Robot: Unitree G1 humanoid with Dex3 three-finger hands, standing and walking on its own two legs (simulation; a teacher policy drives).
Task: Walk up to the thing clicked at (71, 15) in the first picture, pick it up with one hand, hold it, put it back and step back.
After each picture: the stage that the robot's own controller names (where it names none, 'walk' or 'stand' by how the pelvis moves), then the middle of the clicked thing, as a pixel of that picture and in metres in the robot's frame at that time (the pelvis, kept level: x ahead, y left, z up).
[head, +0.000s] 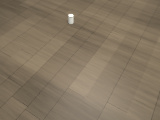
stand; (71, 19) +1.82 +0.12 -0.72
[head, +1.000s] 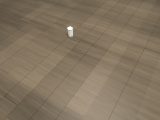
walk; (70, 31) +1.69 +0.23 -0.71
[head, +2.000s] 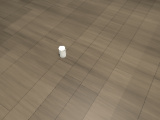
walk; (62, 51) +1.17 +0.26 -0.72
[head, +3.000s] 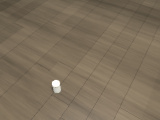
walk; (56, 86) +0.75 +0.25 -0.71
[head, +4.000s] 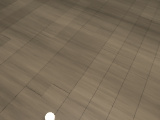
walk; (50, 119) +0.45 +0.20 -0.70
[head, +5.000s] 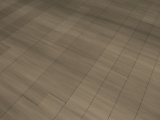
stand; out of the picture +0.40 +0.27 -0.72
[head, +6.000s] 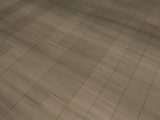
stand; out of the picture +0.39 +0.25 -0.73
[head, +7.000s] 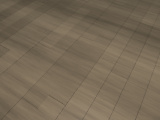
stand; out of the picture +0.39 +0.27 -0.73
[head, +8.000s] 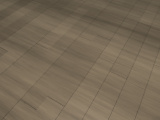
stand; out of the picture +0.37 +0.27 -0.73
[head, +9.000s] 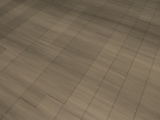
go down; out of the picture +0.37 +0.27 -0.73
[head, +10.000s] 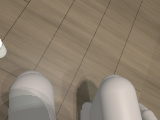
go down; out of the picture +0.43 +0.33 -0.30
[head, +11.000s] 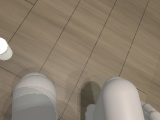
approach; (1, 49) +0.42 +0.33 -0.30
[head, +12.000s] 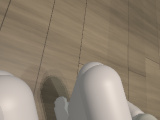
close in; out of the picture +0.40 +0.37 -0.22
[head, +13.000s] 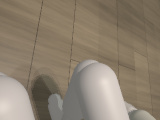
close; out of the picture +0.39 +0.37 -0.22
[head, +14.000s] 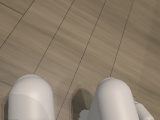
lift; out of the picture +0.33 +0.32 -0.08
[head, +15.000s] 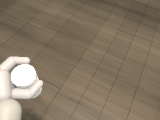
lift; (28, 82) +0.33 +0.18 +0.04
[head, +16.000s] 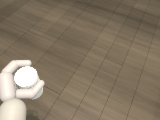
hold; (30, 83) +0.34 +0.18 +0.02
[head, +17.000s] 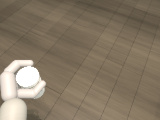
hold; (31, 83) +0.34 +0.18 +0.01
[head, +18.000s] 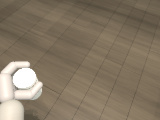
crouch; (28, 85) +0.34 +0.19 +0.01
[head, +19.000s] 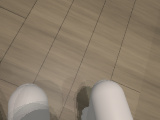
crouch; out of the picture +0.44 +0.31 -0.08
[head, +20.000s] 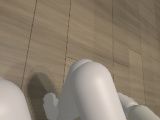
lower; out of the picture +0.38 +0.38 -0.23
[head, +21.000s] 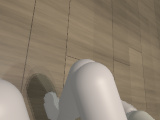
lower; out of the picture +0.39 +0.38 -0.22
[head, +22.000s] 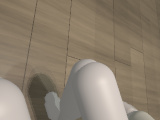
lower; out of the picture +0.39 +0.38 -0.22
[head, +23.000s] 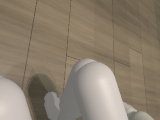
lower; out of the picture +0.39 +0.38 -0.22
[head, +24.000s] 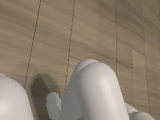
draw back; out of the picture +0.39 +0.38 -0.22
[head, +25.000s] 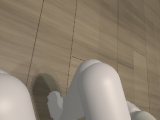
rise; out of the picture +0.39 +0.38 -0.22
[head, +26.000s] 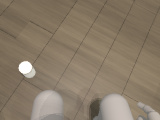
walk; (27, 70) +0.44 +0.30 -0.44
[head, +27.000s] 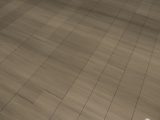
stand; out of the picture +0.38 +0.26 -0.67
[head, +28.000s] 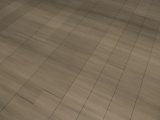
stand; out of the picture +0.39 +0.27 -0.67
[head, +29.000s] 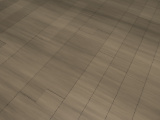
stand; out of the picture +0.39 +0.26 -0.69
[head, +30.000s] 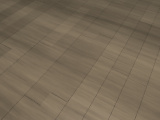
stand; out of the picture +0.41 +0.26 -0.72
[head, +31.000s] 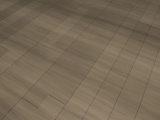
stand; out of the picture +0.38 +0.27 -0.73
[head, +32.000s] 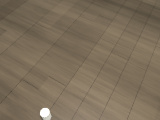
walk; (45, 114) +0.42 +0.25 -0.71
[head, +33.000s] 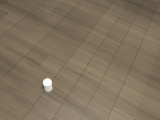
walk; (47, 85) +0.64 +0.22 -0.71
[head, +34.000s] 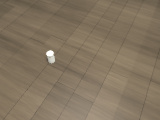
walk; (50, 57) +0.97 +0.33 -0.70
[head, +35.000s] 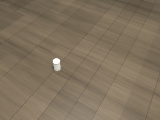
stand; (56, 64) +1.00 +0.24 -0.71
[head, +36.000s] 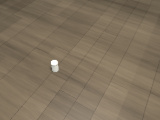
stand; (54, 66) +1.02 +0.24 -0.73
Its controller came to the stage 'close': yes
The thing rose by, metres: 0.72
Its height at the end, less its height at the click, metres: +0.00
